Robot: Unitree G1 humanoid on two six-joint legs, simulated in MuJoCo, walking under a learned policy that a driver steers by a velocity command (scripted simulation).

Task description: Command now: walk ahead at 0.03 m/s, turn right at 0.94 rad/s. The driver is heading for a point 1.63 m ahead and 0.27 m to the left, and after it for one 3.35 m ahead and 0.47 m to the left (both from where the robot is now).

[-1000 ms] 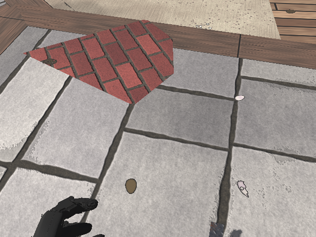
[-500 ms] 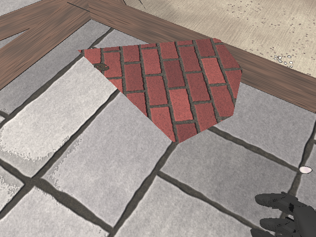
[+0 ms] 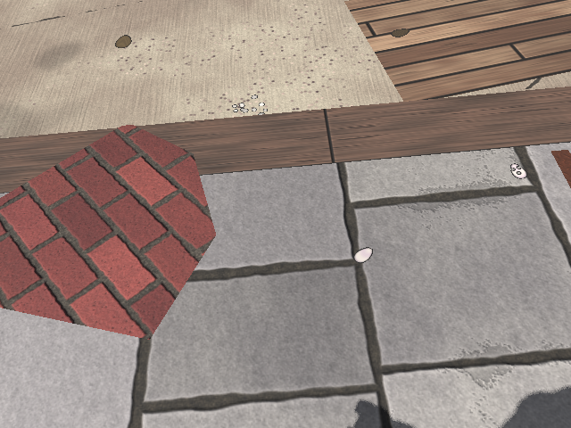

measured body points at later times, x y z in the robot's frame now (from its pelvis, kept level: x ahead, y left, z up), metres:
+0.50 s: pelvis +0.02 +0.01 +0.02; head +0.04 +0.03 +0.47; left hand +0.20 +0.24 -0.10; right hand +0.08 -0.27 -0.09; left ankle +0.05 +0.11 -0.72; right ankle -0.01 -0.09 -0.69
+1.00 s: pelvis +0.00 -0.02 +0.02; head +0.04 -0.02 +0.47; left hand +0.03 +0.28 -0.07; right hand +0.23 -0.24 -0.10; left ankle -0.05 +0.10 -0.66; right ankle +0.01 -0.11 -0.72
